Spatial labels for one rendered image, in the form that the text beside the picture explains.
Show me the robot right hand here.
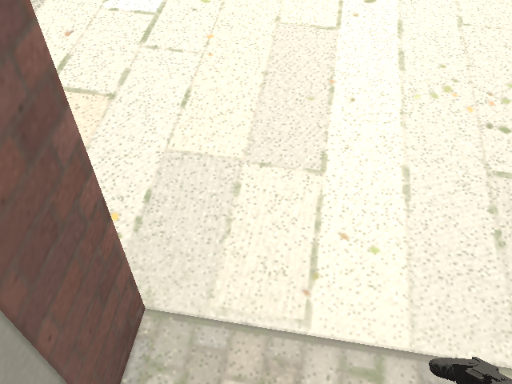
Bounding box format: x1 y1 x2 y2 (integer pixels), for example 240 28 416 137
429 357 512 384

